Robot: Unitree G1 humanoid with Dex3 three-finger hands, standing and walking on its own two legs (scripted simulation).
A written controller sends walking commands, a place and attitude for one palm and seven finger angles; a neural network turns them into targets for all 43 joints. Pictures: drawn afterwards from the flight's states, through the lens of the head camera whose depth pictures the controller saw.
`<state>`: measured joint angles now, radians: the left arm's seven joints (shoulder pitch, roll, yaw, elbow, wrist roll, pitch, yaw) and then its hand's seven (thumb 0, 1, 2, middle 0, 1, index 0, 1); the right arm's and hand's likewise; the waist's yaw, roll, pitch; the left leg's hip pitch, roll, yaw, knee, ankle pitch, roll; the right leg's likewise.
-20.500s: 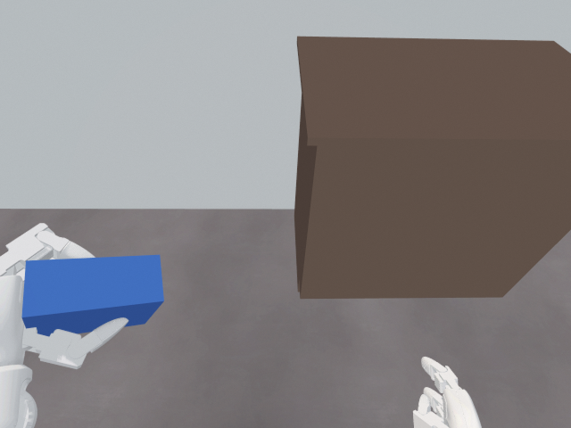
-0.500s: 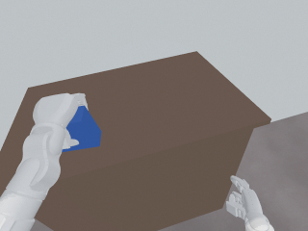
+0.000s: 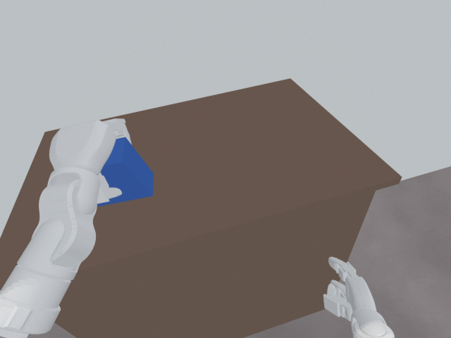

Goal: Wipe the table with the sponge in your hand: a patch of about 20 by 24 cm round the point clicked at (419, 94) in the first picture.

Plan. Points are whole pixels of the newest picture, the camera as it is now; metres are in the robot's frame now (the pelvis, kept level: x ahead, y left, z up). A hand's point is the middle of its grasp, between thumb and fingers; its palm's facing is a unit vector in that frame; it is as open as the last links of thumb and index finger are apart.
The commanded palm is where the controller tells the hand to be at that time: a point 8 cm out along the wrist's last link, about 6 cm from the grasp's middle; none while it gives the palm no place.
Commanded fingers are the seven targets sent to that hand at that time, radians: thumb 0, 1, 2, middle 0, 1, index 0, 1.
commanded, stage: move the sponge above the wiping area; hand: left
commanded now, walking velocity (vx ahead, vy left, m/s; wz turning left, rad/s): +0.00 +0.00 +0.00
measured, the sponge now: (116, 179) +0.31 +0.26 +0.16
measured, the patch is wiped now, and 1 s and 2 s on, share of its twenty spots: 0.00 0.05 0.10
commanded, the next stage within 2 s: lower the sponge onto the table in 0.42 s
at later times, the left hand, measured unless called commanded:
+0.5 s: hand (96, 147) +0.32 +0.27 +0.22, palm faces +0.28 -0.04 -0.96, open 9.4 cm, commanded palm +0.26 +0.28 +0.26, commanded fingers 0.00 0.10 1.30 -1.20 -1.60 -1.20 -1.60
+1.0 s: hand (80, 156) +0.31 +0.30 +0.21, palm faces +0.23 -0.05 -0.97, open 9.4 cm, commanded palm +0.25 +0.29 +0.26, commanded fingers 0.00 0.10 1.30 -1.20 -1.60 -1.20 -1.60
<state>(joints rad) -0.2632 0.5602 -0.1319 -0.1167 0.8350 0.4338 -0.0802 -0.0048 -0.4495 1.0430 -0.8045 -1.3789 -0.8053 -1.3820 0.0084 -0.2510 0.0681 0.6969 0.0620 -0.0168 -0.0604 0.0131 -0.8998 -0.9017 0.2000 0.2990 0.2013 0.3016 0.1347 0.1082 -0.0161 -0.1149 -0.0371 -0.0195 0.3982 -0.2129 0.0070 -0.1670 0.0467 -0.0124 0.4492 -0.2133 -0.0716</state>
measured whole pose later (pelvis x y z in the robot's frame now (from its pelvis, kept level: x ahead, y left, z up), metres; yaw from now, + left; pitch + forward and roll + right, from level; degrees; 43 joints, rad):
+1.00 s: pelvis +0.00 -0.01 +0.00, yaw +1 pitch -3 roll +1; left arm -0.34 0.61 -0.03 0.04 0.82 0.48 -0.11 0.00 -0.45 1.05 -0.81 -1.39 -0.81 -1.39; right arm 0.01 -0.26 0.07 0.70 0.08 0.00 -0.07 0.01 -0.90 -0.90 0.20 0.30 0.20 0.30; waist 0.11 0.11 -0.02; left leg -0.15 -0.03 -0.03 0.42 -0.22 0.00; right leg -0.19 0.06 -0.03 0.45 -0.21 -0.08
